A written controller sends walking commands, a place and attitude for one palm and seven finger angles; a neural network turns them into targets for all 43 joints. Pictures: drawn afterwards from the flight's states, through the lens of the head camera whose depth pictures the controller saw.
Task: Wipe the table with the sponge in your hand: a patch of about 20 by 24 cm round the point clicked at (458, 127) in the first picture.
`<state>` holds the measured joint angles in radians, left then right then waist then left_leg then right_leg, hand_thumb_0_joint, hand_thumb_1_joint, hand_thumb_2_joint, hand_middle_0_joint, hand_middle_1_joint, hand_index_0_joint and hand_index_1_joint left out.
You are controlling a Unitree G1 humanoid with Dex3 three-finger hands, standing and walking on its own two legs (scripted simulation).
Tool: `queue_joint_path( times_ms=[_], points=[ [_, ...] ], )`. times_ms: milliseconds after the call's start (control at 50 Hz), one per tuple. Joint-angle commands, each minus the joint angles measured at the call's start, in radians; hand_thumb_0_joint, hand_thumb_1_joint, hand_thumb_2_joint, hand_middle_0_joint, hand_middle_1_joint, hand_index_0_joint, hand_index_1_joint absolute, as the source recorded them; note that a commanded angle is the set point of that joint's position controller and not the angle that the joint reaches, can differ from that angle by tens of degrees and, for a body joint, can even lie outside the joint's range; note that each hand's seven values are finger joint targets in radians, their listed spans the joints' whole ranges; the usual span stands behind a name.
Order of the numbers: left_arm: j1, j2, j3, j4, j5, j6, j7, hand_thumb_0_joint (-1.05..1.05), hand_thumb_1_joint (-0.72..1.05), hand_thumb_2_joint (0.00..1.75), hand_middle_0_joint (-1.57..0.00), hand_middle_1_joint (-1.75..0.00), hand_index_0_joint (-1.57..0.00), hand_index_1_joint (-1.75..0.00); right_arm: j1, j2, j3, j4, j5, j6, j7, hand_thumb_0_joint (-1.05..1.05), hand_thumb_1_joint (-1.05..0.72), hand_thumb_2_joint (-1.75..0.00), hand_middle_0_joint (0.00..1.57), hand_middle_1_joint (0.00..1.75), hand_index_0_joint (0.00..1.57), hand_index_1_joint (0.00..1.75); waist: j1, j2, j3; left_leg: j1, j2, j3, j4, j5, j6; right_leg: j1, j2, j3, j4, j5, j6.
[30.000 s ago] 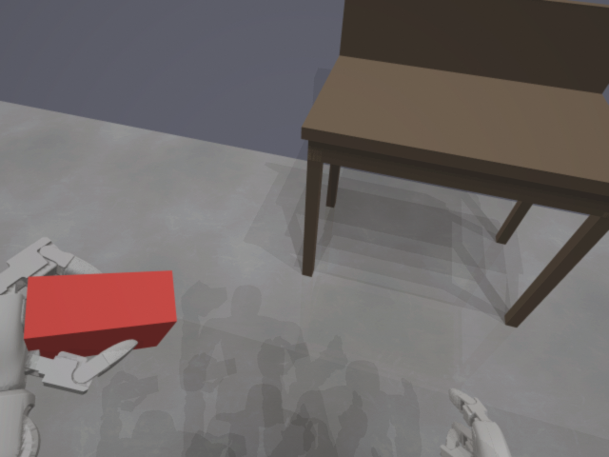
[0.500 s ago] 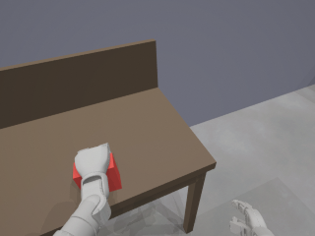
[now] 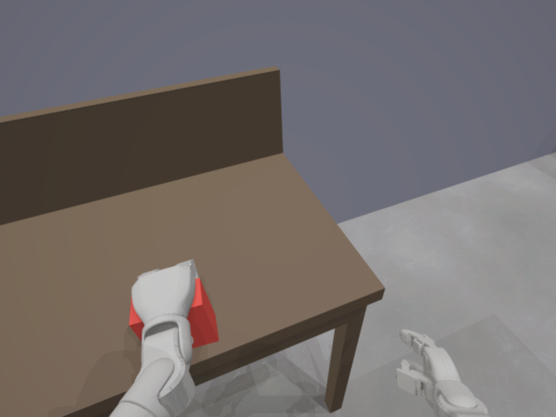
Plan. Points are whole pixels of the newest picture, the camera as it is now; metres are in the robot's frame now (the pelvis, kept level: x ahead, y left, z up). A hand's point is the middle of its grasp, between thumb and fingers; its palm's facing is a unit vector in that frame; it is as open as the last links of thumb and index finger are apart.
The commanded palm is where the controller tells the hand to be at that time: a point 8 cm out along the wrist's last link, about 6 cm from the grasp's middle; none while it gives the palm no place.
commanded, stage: wipe back along the third lane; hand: left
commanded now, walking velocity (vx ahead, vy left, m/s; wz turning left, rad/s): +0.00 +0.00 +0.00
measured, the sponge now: (180, 325) +0.27 +0.20 -0.03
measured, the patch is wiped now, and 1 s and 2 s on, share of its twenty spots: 1.00 1.00 1.00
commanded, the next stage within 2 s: slide back across to the middle lane in 0.50 s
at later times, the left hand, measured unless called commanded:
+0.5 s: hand (178, 309) +0.27 +0.20 +0.01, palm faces -0.01 -0.07 -1.00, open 9.6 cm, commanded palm +0.22 +0.19 +0.03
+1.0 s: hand (172, 309) +0.27 +0.21 +0.02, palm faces +0.01 -0.12 -0.99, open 9.6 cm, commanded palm +0.21 +0.22 +0.05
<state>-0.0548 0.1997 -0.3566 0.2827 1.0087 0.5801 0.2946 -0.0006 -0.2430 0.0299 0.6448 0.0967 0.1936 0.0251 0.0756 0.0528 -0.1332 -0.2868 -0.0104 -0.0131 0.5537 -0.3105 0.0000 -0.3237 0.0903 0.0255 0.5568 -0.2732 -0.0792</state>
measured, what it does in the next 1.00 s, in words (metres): stands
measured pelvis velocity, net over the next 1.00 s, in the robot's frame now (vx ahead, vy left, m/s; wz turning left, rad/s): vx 0.00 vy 0.00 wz -0.01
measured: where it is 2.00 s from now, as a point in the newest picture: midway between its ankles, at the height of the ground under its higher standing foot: outside the picture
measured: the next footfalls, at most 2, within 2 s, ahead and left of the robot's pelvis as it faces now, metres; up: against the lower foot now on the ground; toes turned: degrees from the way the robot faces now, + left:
none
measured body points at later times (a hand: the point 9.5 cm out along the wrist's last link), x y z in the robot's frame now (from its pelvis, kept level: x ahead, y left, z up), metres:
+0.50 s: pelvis -0.02 +0.01 +0.00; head -0.04 -0.02 +0.45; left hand +0.27 +0.20 +0.07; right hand +0.21 -0.20 -0.09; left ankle -0.02 +0.12 -0.73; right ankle +0.01 -0.07 -0.73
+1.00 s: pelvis +0.00 +0.00 +0.00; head -0.03 -0.03 +0.45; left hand +0.26 +0.21 +0.07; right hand +0.23 -0.21 -0.08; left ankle -0.02 +0.12 -0.73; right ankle +0.01 -0.07 -0.73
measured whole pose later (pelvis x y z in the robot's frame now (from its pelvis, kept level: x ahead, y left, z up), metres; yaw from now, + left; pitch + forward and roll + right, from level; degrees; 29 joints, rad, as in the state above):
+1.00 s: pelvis +0.00 +0.00 +0.00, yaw -1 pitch +2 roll +1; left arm -0.01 0.23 -0.30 0.23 0.98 0.54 0.28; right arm 0.02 -0.24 0.03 0.64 0.09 0.19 0.01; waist 0.07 0.05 -0.12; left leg -0.25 -0.01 0.00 0.54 -0.31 0.00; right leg -0.30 0.10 0.04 0.55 -0.27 -0.08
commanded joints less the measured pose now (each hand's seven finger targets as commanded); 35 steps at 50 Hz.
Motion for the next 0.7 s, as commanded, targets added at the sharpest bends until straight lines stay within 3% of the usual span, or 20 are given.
queue_joint_path(
  times_ms=[0,40,80,120,160,180,220,260,280,300,340,380,440,480,540,580,660,680],
  points=[
    [0.034,0.016,0.018,0.021,-0.052,0.008,-0.038,0.00,0.10,1.30,-1.20,-1.60,-1.20,-1.60,-0.202,-0.099,-0.036,-0.177,0.003,-0.051,-0.005,0.00,-0.90,-0.90,0.20,0.30,0.20,0.30,0.006,-0.182,-0.077,-0.064,-0.043,0.004,-0.037,0.165,0.030,0.139,-0.047,0.106,-0.079,0.297,0.006],
    [0.015,0.003,0.002,0.014,-0.052,0.010,-0.040,0.00,0.10,1.30,-1.20,-1.60,-1.20,-1.60,-0.204,-0.101,-0.037,-0.180,0.004,-0.051,-0.006,0.00,-0.90,-0.90,0.20,0.30,0.20,0.30,0.001,-0.196,-0.073,-0.066,-0.041,0.003,-0.036,0.158,0.031,0.125,-0.046,0.103,-0.084,0.278,0.008],
    [-0.007,0.042,0.048,0.022,-0.049,0.017,-0.036,0.00,0.10,1.30,-1.20,-1.60,-1.20,-1.60,-0.211,-0.108,-0.038,-0.176,0.002,-0.050,-0.008,0.00,-0.90,-0.90,0.20,0.30,0.20,0.30,0.011,-0.179,-0.058,-0.071,-0.039,-0.006,-0.045,0.140,0.030,0.105,-0.038,0.105,-0.092,0.228,0.001],
    [-0.048,0.006,0.000,0.036,-0.048,0.028,-0.037,0.00,0.10,1.30,-1.20,-1.60,-1.20,-1.60,-0.207,-0.105,-0.036,-0.176,0.006,-0.048,-0.011,0.00,-0.90,-0.90,0.20,0.30,0.20,0.30,-0.004,-0.177,-0.044,-0.066,-0.039,0.002,-0.045,0.121,0.032,0.084,-0.041,0.092,-0.097,0.177,0.005],
    [-0.044,-0.009,-0.011,0.049,-0.043,0.035,-0.039,0.00,0.10,1.30,-1.20,-1.60,-1.20,-1.60,-0.209,-0.106,-0.035,-0.179,0.008,-0.049,-0.009,0.00,-0.90,-0.90,0.20,0.30,0.20,0.30,-0.001,-0.159,-0.033,-0.059,-0.036,-0.003,-0.051,0.119,0.029,0.062,-0.038,0.078,-0.093,0.145,0.000],
    [-0.046,0.012,0.016,0.045,-0.045,0.035,-0.039,0.00,0.10,1.30,-1.20,-1.60,-1.20,-1.60,-0.215,-0.107,-0.038,-0.180,0.004,-0.049,-0.008,0.00,-0.90,-0.90,0.20,0.30,0.20,0.30,0.011,-0.156,-0.039,-0.065,-0.036,-0.010,-0.052,0.116,0.031,0.062,-0.032,0.081,-0.093,0.141,-0.005],
    [-0.076,-0.022,-0.026,0.060,-0.043,0.039,-0.041,0.00,0.10,1.30,-1.20,-1.60,-1.20,-1.60,-0.204,-0.105,-0.036,-0.181,0.008,-0.049,-0.009,0.00,-0.90,-0.90,0.20,0.30,0.20,0.30,0.000,-0.156,-0.039,-0.063,-0.034,-0.005,-0.051,0.102,0.031,0.048,-0.035,0.064,-0.089,0.104,-0.002],
    [-0.087,-0.010,-0.013,0.082,-0.043,0.038,-0.041,0.00,0.10,1.30,-1.20,-1.60,-1.20,-1.60,-0.202,-0.108,-0.038,-0.176,0.007,-0.049,-0.012,0.00,-0.90,-0.90,0.20,0.30,0.20,0.30,0.000,-0.173,-0.038,-0.071,-0.035,-0.005,-0.050,0.086,0.031,0.043,-0.035,0.071,-0.095,0.075,-0.001],
    [-0.084,0.017,0.023,0.085,-0.043,0.038,-0.040,0.00,0.10,1.30,-1.20,-1.60,-1.20,-1.60,-0.207,-0.112,-0.038,-0.175,0.004,-0.049,-0.012,0.00,-0.90,-0.90,0.20,0.30,0.20,0.30,0.011,-0.167,-0.037,-0.076,-0.033,-0.013,-0.056,0.084,0.031,0.037,-0.029,0.073,-0.096,0.068,-0.006],
    [-0.095,-0.026,-0.028,0.084,-0.043,0.038,-0.042,0.00,0.10,1.30,-1.20,-1.60,-1.20,-1.60,-0.198,-0.106,-0.036,-0.181,0.005,-0.049,-0.013,0.00,-0.90,-0.90,0.20,0.30,0.20,0.30,0.000,-0.163,-0.039,-0.075,-0.034,-0.004,-0.053,0.077,0.033,0.041,-0.035,0.060,-0.090,0.056,-0.001],
    [-0.115,-0.039,-0.038,0.092,-0.047,0.035,-0.044,0.00,0.10,1.30,-1.20,-1.60,-1.20,-1.60,-0.195,-0.106,-0.036,-0.181,0.005,-0.049,-0.013,0.00,-0.90,-0.90,0.20,0.30,0.20,0.30,-0.004,-0.183,-0.034,-0.078,-0.033,-0.006,-0.052,0.066,0.032,0.029,-0.034,0.058,-0.093,0.040,-0.001],
    [-0.103,0.008,0.022,0.107,-0.046,0.032,-0.039,0.00,0.10,1.30,-1.20,-1.60,-1.20,-1.60,-0.200,-0.111,-0.039,-0.174,0.002,-0.050,-0.015,0.00,-0.90,-0.90,0.20,0.30,0.20,0.30,0.012,-0.173,-0.042,-0.087,-0.033,-0.013,-0.053,0.070,0.031,0.031,-0.029,0.070,-0.093,0.050,-0.007],
    [-0.155,-0.049,-0.046,0.115,-0.045,0.031,-0.042,0.00,0.10,1.30,-1.20,-1.60,-1.20,-1.60,-0.190,-0.107,-0.037,-0.177,0.005,-0.047,-0.016,0.00,-0.90,-0.90,0.20,0.30,0.20,0.30,-0.010,-0.183,-0.032,-0.085,-0.032,-0.008,-0.050,0.050,0.031,0.011,-0.034,0.056,-0.093,0.011,-0.002],
    [-0.127,0.001,0.013,0.125,-0.044,0.029,-0.038,0.00,0.10,1.30,-1.20,-1.60,-1.20,-1.60,-0.196,-0.112,-0.039,-0.171,0.003,-0.048,-0.016,0.00,-0.90,-0.90,0.20,0.30,0.20,0.30,0.007,-0.180,-0.036,-0.092,-0.032,-0.015,-0.050,0.058,0.030,0.017,-0.029,0.070,-0.095,0.024,-0.008],
    [-0.156,-0.065,-0.061,0.129,-0.044,0.026,-0.041,0.00,0.10,1.30,-1.20,-1.60,-1.20,-1.60,-0.191,-0.104,-0.037,-0.177,0.004,-0.047,-0.015,0.00,-0.90,-0.90,0.20,0.30,0.20,0.30,-0.011,-0.183,-0.031,-0.087,-0.033,-0.006,-0.042,0.050,0.032,0.005,-0.035,0.056,-0.091,0.016,-0.002],
    [-0.152,-0.030,-0.018,0.133,-0.045,0.025,-0.040,0.00,0.10,1.30,-1.20,-1.60,-1.20,-1.60,-0.197,-0.109,-0.038,-0.174,0.003,-0.046,-0.014,0.00,-0.90,-0.90,0.20,0.30,0.20,0.30,0.001,-0.181,-0.030,-0.092,-0.031,-0.018,-0.048,0.049,0.031,-0.001,-0.029,0.063,-0.093,0.013,-0.008],
    [-0.176,-0.019,-0.017,0.095,-0.050,0.024,-0.041,0.00,0.10,1.30,-1.20,-1.60,-1.20,-1.60,-0.196,-0.102,-0.038,-0.180,0.003,-0.044,-0.020,0.00,-0.90,-0.90,0.20,0.30,0.20,0.30,-0.002,-0.178,-0.047,-0.082,-0.035,-0.007,-0.046,0.050,0.035,0.031,-0.039,0.061,-0.095,0.016,0.000],
    [-0.142,0.055,0.068,0.079,-0.056,0.020,-0.036,0.00,0.10,1.30,-1.20,-1.60,-1.20,-1.60,-0.201,-0.107,-0.041,-0.178,0.000,-0.045,-0.022,0.00,-0.90,-0.90,0.20,0.30,0.20,0.30,0.019,-0.181,-0.063,-0.089,-0.037,-0.014,-0.049,0.057,0.036,0.056,-0.035,0.082,-0.103,0.027,-0.003]
  ],
)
